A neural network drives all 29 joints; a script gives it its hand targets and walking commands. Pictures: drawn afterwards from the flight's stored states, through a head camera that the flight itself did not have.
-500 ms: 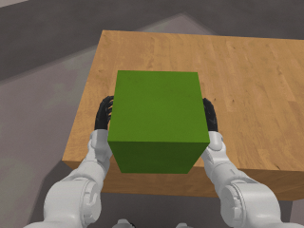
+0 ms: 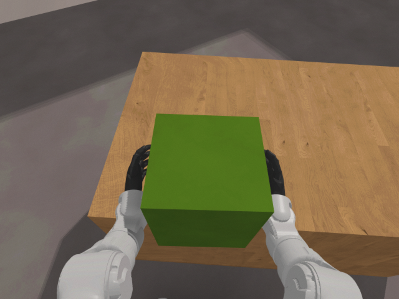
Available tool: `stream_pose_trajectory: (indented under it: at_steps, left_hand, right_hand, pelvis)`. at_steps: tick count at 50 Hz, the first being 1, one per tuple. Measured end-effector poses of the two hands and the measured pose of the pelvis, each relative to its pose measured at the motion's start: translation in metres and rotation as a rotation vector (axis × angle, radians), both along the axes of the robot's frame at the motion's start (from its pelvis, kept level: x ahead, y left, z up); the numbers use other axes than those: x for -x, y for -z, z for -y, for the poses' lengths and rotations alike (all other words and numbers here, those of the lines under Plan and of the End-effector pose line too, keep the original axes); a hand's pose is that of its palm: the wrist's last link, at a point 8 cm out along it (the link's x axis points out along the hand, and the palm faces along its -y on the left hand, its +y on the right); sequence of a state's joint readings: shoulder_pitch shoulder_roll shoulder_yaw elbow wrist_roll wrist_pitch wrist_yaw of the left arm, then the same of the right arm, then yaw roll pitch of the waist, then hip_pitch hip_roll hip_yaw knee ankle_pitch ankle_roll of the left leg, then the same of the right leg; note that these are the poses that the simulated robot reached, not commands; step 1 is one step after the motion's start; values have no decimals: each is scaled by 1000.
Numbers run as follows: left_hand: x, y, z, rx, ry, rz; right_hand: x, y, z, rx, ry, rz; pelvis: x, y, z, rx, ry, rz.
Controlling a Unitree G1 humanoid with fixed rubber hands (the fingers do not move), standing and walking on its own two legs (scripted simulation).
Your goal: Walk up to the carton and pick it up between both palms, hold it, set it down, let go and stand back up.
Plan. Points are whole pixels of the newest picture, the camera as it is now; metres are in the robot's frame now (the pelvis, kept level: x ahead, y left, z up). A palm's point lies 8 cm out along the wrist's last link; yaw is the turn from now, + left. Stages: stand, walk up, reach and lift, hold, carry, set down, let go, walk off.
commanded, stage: reach and lift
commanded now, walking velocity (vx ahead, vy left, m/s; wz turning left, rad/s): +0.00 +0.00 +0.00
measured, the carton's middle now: (204, 186) +0.36 +0.00 -0.03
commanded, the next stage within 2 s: none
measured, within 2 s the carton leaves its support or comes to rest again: leaves its support in 0.78 s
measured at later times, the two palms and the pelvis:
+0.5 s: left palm (135, 183) +0.36 +0.15 -0.02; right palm (273, 187) +0.34 -0.15 -0.01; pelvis +0.00 -0.01 +0.00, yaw +1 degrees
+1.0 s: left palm (135, 167) +0.39 +0.14 +0.01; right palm (274, 171) +0.37 -0.15 +0.01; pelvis +0.01 +0.00 +0.00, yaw +1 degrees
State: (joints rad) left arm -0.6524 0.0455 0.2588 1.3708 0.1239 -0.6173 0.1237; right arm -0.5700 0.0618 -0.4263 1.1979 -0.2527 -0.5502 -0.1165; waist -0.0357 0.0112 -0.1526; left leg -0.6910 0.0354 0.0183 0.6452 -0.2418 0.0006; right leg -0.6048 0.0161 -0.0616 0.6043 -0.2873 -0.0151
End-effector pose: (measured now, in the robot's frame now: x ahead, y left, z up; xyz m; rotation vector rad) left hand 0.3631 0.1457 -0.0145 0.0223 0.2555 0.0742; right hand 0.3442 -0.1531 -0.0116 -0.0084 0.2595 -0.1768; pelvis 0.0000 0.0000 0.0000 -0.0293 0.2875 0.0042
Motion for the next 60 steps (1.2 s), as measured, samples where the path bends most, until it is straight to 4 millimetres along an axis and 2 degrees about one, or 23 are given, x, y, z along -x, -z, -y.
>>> stream_pose_trajectory:
  at_steps: [29,38,49,60]
  left_hand:
    - [0,1,0,11,-2,-3]
    - [-11,-5,1,5,4,-9]
    - [-26,-21,1,8,2,46]
    - [-25,-40,0,14,-13,84]
  right_hand:
    - [-1,0,0,-3,3,1]
    - [-9,-3,0,-12,12,-5]
    - [-25,-21,1,-11,9,49]
    - [-28,-43,0,0,-5,87]
  pelvis:
    - [1,2,5,-1,-13,-19]
    - [0,3,3,8,-17,-42]
    - [-13,-2,-1,10,-23,-40]
    - [-21,-12,2,5,-35,15]
